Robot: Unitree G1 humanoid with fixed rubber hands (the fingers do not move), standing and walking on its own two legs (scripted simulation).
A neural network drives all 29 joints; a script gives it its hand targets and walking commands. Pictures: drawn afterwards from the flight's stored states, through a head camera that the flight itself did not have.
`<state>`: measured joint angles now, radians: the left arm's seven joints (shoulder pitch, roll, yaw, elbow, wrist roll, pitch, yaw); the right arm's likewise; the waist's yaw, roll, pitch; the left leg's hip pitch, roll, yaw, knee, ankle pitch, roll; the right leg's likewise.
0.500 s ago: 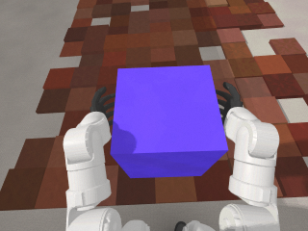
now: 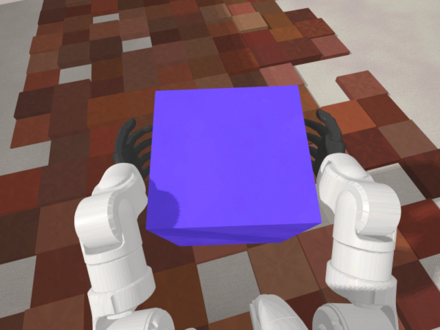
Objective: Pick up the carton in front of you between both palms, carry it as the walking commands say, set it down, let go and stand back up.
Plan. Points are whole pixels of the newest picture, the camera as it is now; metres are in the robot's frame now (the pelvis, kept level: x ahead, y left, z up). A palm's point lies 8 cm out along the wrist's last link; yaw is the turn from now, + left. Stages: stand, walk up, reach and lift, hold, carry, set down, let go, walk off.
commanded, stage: carry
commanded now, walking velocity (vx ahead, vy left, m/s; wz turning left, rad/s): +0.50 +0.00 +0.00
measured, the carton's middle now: (228, 179) +0.36 -0.04 +0.05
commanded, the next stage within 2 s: none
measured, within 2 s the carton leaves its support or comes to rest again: neither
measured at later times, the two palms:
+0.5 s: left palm (119, 44) +0.64 +0.14 +0.16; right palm (263, 23) +0.68 -0.16 +0.15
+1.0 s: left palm out of the picture +0.96 +0.13 +0.13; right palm out of the picture +0.95 -0.17 +0.13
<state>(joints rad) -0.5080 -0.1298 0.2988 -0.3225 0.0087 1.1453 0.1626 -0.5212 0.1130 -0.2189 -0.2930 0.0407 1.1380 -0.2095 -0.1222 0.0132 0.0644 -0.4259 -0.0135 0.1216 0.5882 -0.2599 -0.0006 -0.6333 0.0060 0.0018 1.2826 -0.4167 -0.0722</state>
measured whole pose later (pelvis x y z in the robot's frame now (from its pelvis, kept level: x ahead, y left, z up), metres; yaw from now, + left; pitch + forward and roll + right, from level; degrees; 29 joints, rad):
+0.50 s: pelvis +0.31 -0.05 +0.02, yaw +2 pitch +6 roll +2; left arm -0.56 -0.10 0.28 -0.17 -0.02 1.14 0.18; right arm -0.56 0.13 -0.29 -0.21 -0.04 1.15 -0.19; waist 0.09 0.00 -0.03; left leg -0.65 0.02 0.04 1.01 -0.33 0.02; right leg -0.24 0.00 -0.09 0.43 -0.23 -0.23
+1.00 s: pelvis +0.62 -0.02 +0.02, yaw +1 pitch +6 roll +0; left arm -0.44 -0.14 0.26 -0.23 0.06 1.10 0.15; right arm -0.47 0.13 -0.24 -0.16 0.00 1.07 -0.15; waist -0.07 -0.02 -0.02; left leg -0.15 -0.02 0.09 0.40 -0.35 0.04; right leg -0.66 -0.04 -0.06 0.68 -0.07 -0.03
